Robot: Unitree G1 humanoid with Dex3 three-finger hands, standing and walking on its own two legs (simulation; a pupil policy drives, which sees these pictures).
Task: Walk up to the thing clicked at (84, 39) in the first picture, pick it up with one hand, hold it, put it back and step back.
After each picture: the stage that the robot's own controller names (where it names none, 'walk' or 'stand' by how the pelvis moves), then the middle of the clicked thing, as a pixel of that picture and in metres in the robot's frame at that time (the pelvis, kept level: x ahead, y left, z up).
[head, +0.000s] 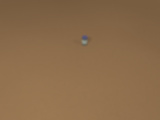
stand; (84, 40) +1.51 -0.06 -0.72
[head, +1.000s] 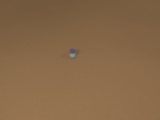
walk; (72, 53) +1.38 +0.21 -0.70
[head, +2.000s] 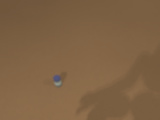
walk; (57, 81) +0.85 +0.30 -0.72
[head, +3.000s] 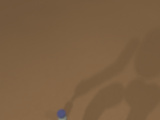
walk; (62, 116) +0.51 +0.20 -0.71
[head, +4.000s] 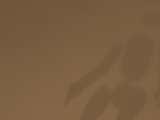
stand; out of the picture +0.40 +0.15 -0.72
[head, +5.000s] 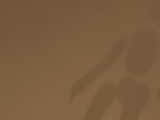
stand; out of the picture +0.39 +0.15 -0.72
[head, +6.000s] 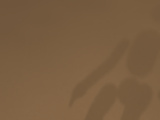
stand; out of the picture +0.39 +0.17 -0.73
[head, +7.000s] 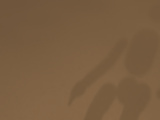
stand; out of the picture +0.38 +0.17 -0.73
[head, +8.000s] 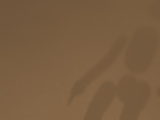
go down; out of the picture +0.37 +0.17 -0.73
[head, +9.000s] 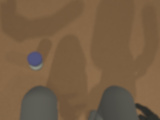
go down; (35, 61) +0.46 +0.18 -0.36
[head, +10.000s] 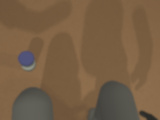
approach; (27, 61) +0.47 +0.19 -0.32
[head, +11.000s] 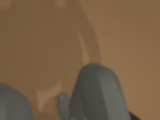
close in; out of the picture +0.46 +0.23 -0.23
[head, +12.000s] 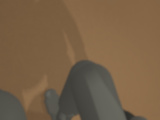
close; out of the picture +0.45 +0.24 -0.23
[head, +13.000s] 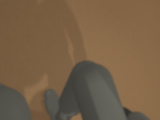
lift; out of the picture +0.43 +0.21 -0.24
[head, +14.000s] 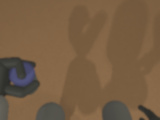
lift; (25, 80) +0.35 +0.19 -0.03
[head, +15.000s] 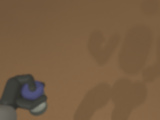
hold; (35, 98) +0.31 +0.16 +0.00
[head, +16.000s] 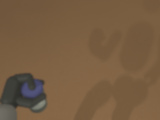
hold; (35, 96) +0.32 +0.17 -0.01
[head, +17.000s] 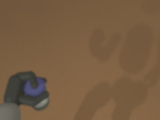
crouch; (37, 94) +0.33 +0.16 +0.00
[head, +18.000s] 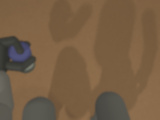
crouch; (23, 58) +0.44 +0.18 -0.09
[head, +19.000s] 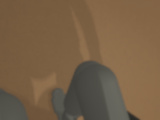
lower; out of the picture +0.45 +0.24 -0.24
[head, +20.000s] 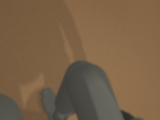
lower; out of the picture +0.46 +0.26 -0.24
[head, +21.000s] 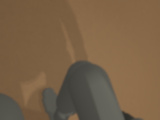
lower; out of the picture +0.46 +0.25 -0.25
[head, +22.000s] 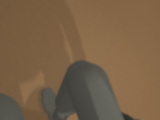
lower; out of the picture +0.46 +0.25 -0.25
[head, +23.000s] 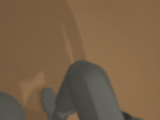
loosen; out of the picture +0.46 +0.23 -0.25
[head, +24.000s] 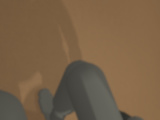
open; out of the picture +0.46 +0.22 -0.26
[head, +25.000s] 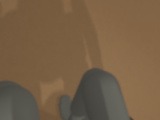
stand; out of the picture +0.45 +0.20 -0.26
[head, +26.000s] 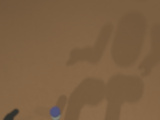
stand; (55, 113) +0.40 +0.13 -0.60
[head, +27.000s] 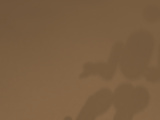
stand; out of the picture +0.39 +0.13 -0.66
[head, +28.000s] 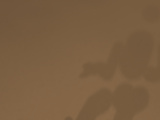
stand; out of the picture +0.39 +0.13 -0.66
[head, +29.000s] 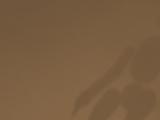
stand; out of the picture +0.41 +0.12 -0.72
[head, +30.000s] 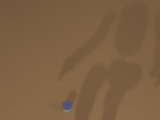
walk; (67, 107) +0.44 +0.07 -0.70
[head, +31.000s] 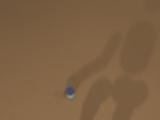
walk; (70, 93) +0.64 +0.13 -0.71
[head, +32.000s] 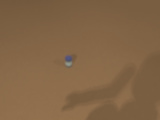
stand; (68, 61) +1.00 +0.12 -0.70
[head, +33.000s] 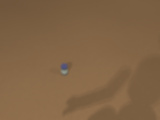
stand; (64, 69) +0.99 +0.16 -0.71
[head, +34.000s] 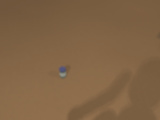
stand; (62, 72) +1.01 +0.17 -0.73
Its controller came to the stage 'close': yes
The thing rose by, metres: 0.71
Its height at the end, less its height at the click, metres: +0.00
